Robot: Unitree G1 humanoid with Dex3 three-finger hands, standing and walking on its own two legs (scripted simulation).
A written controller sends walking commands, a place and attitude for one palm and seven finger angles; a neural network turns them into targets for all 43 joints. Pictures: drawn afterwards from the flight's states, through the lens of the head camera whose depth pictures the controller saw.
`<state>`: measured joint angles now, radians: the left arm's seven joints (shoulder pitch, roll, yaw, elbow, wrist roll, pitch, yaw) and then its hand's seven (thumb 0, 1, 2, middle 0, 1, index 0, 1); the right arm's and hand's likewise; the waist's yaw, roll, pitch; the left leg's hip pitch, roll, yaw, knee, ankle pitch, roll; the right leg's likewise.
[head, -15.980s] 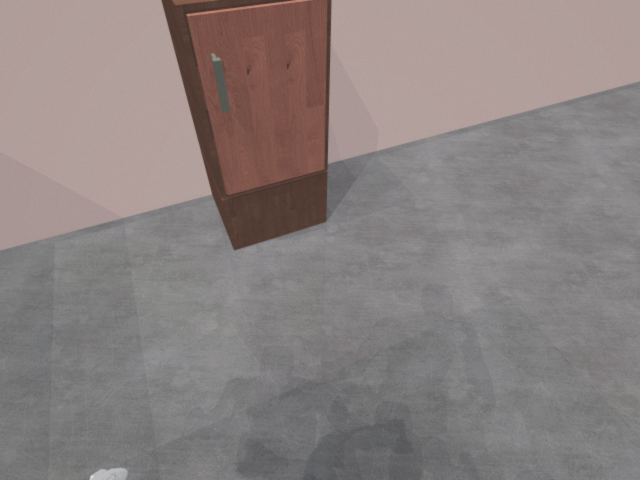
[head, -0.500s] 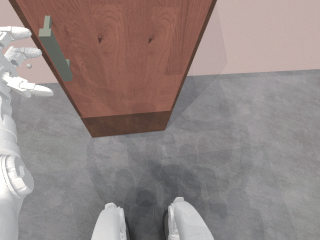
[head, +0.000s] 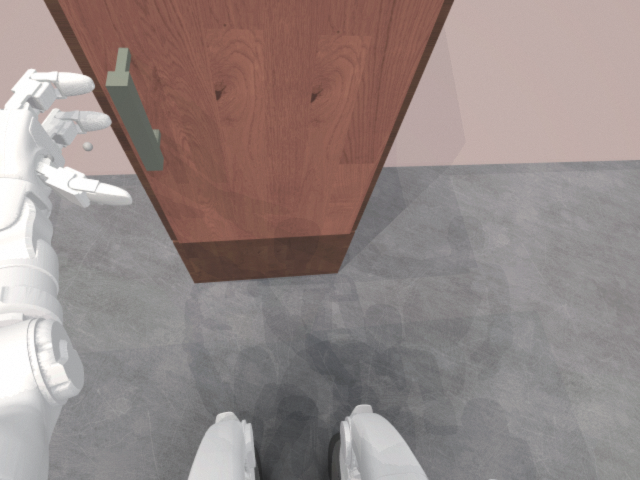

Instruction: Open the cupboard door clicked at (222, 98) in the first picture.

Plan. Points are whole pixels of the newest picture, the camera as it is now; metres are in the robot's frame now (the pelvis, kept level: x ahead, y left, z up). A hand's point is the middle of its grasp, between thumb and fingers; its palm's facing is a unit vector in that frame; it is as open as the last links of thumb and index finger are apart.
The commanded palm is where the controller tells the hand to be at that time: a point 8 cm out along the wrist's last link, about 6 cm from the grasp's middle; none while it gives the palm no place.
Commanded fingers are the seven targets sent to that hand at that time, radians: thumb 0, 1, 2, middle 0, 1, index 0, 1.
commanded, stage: move the hooked fingers beside the handle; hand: left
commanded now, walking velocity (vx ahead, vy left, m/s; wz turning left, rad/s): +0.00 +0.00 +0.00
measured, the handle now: (140, 114) +0.55 +0.19 +0.06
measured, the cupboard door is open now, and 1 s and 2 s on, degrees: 0 0 0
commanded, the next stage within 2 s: slide the fingers in behind the handle in 0.06 s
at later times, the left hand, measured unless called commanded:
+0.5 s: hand (105, 143) +0.50 +0.22 +0.06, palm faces +0.03 -1.00 -0.02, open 14.0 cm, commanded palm +0.48 +0.26 +0.06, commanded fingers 0.00 -0.50 0.30 -0.30 -1.20 -0.30 -1.20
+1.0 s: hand (137, 148) +0.49 +0.19 +0.07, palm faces +0.03 -1.00 -0.02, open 14.0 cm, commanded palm +0.47 +0.23 +0.06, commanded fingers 0.00 -0.50 0.30 -0.30 -1.20 -0.30 -1.20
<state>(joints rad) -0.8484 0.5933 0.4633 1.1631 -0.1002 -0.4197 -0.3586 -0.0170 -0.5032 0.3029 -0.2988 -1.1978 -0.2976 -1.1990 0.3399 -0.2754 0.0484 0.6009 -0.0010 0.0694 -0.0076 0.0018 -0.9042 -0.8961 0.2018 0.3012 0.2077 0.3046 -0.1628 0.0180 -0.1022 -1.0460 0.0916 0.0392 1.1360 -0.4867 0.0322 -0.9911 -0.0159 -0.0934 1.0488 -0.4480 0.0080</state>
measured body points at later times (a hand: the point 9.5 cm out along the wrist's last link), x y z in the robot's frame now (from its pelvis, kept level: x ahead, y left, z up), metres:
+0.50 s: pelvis +0.00 +0.00 +0.00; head +0.14 +0.03 +0.43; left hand +0.49 +0.28 +0.07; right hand +0.01 -0.27 -0.11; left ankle +0.02 +0.10 -0.65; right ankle +0.02 -0.13 -0.65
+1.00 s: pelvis +0.00 +0.00 +0.00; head +0.12 +0.02 +0.43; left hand +0.48 +0.24 +0.07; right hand +0.03 -0.27 -0.11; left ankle +0.02 +0.10 -0.65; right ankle +0.02 -0.13 -0.65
